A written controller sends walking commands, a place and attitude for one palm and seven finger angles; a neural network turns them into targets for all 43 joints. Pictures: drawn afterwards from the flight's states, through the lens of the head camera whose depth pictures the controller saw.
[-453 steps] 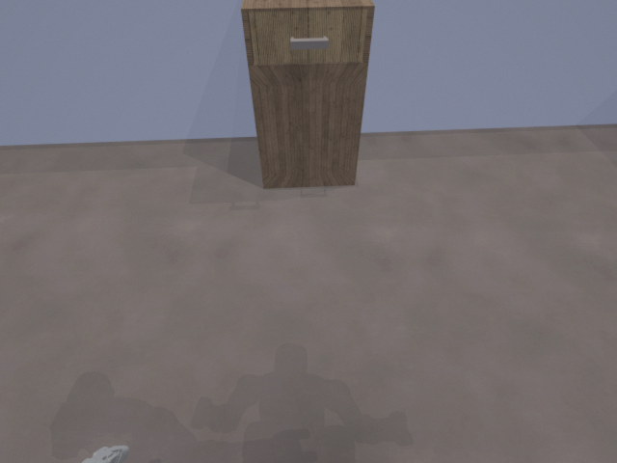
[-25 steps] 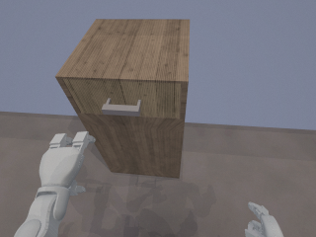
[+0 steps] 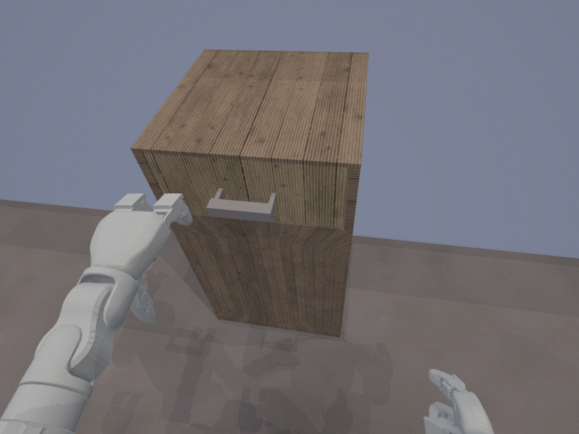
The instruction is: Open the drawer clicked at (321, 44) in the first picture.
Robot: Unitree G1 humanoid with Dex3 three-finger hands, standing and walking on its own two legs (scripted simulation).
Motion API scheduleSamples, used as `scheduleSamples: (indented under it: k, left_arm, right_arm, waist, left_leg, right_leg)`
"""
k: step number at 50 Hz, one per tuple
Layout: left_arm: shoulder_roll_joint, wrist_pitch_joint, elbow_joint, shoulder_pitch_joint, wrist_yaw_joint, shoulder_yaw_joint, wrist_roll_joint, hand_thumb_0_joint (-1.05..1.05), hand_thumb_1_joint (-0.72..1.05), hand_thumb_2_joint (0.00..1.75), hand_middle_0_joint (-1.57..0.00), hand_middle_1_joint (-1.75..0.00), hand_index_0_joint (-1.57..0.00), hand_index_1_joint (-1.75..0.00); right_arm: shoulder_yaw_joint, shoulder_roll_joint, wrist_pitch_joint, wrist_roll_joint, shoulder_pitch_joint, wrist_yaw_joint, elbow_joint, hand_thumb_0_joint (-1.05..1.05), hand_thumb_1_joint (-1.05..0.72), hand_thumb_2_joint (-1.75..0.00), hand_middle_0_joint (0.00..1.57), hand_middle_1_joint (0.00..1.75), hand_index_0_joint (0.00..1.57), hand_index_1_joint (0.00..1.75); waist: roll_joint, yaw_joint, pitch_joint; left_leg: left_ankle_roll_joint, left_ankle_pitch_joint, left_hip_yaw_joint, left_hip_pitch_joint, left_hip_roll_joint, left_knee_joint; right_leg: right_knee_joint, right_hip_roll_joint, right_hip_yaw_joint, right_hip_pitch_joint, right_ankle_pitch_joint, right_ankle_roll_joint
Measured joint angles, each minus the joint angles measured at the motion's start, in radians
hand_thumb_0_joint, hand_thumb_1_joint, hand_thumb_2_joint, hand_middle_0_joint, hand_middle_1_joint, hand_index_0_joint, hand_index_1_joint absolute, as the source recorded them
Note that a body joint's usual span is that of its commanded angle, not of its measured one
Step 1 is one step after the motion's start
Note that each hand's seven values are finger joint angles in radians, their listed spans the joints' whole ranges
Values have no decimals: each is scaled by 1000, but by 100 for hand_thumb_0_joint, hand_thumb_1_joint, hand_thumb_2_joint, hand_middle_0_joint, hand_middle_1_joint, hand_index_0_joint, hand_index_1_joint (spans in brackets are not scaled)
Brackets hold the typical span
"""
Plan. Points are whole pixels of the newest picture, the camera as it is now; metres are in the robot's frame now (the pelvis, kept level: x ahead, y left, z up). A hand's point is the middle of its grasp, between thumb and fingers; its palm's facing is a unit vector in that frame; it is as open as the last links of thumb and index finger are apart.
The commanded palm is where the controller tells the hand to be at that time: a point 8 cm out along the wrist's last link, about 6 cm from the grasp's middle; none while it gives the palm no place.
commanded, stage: raise the hand with hooked fingers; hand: left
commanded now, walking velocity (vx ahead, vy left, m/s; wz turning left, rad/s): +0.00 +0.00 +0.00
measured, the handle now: (243, 202) +0.54 +0.19 -0.05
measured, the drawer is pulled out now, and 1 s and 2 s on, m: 0.00 0.00 0.00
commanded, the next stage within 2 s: move the hooked fingers above the handle in 0.28 s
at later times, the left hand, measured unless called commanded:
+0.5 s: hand (161, 266) +0.30 +0.23 +0.07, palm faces +0.02 -0.05 -1.00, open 13.8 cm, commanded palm +0.30 +0.23 +0.12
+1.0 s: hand (195, 237) +0.38 +0.21 +0.04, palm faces -0.02 -0.04 -1.00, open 13.8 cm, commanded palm +0.36 +0.22 +0.10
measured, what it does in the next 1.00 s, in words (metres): stands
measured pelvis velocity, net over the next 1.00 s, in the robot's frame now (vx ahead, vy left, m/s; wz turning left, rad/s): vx -0.01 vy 0.00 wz -0.01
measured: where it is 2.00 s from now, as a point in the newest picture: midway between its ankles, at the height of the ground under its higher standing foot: outside the picture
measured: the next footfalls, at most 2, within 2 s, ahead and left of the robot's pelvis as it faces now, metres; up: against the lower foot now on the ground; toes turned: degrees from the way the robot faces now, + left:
none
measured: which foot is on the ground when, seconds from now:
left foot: down 0.00-1.00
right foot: down 0.00-1.00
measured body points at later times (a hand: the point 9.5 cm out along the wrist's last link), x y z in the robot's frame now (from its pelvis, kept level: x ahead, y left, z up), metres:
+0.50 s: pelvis -0.01 +0.00 +0.00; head +0.01 -0.04 +0.45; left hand +0.30 +0.23 +0.12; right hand +0.17 -0.23 -0.12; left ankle -0.04 +0.12 -0.74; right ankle +0.03 -0.12 -0.74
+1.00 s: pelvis -0.01 +0.00 -0.01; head +0.04 -0.03 +0.44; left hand +0.37 +0.21 +0.10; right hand +0.10 -0.27 -0.14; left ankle -0.04 +0.12 -0.74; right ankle +0.03 -0.12 -0.74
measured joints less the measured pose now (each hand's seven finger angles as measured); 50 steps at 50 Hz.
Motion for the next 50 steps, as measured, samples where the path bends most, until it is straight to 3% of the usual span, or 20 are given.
scheduleSamples:
  k: [5,11,21,29,35,50]
  left_arm:
    - [-3,-28,-15,31,5,15,-3,-1,-49,31,-32,-120,-32,-120]
    - [-5,-50,-19,52,55,16,7,-1,-49,31,-32,-120,-32,-120]
    - [-14,-3,13,30,73,-2,10,-1,-49,31,-32,-120,-32,-120]
    - [-21,-27,174,-109,58,-53,37,-1,-49,31,-32,-120,-32,-120]
    - [-20,-62,280,-201,77,-42,48,-1,-49,31,-32,-120,-32,-120]
    - [-42,-71,436,-304,138,-35,81,-1,-49,31,-32,-120,-32,-120]
  right_arm:
    - [-21,-23,7,0,28,6,5,1,-91,-90,20,30,21,30]
    - [-42,-35,6,2,42,4,18,1,-91,-90,20,30,20,30]
    - [-32,-21,3,11,18,0,17,1,-91,-90,20,30,20,30]
    - [-14,-4,-14,13,0,-17,14,1,-91,-90,20,30,21,30]
    - [-23,-1,-19,12,20,-20,18,1,-91,-90,20,30,21,30]
    - [-63,-32,8,14,109,-12,46,1,-91,-90,20,30,20,30]
  waist:
    - [-3,-9,2]
    - [-9,-13,6]
    - [-2,-12,0]
    - [-15,-12,4]
    - [-22,-30,-8]
    - [-25,-72,-32]
  left_leg:
    - [1,7,9,-6,-1,-11]
    - [0,11,11,-17,-2,-10]
    - [-1,21,12,-11,-3,-16]
    - [-5,22,-3,-41,-3,4]
    - [-7,15,-3,-77,-1,23]
    - [0,-14,13,-158,-2,75]
  right_leg:
    - [-6,1,9,-12,7,1]
    - [-3,0,11,-23,11,0]
    - [-4,-1,12,-20,17,-2]
    - [9,-3,-2,-42,18,-6]
    - [22,-1,-2,-75,15,-8]
    - [71,0,14,-161,-6,-3]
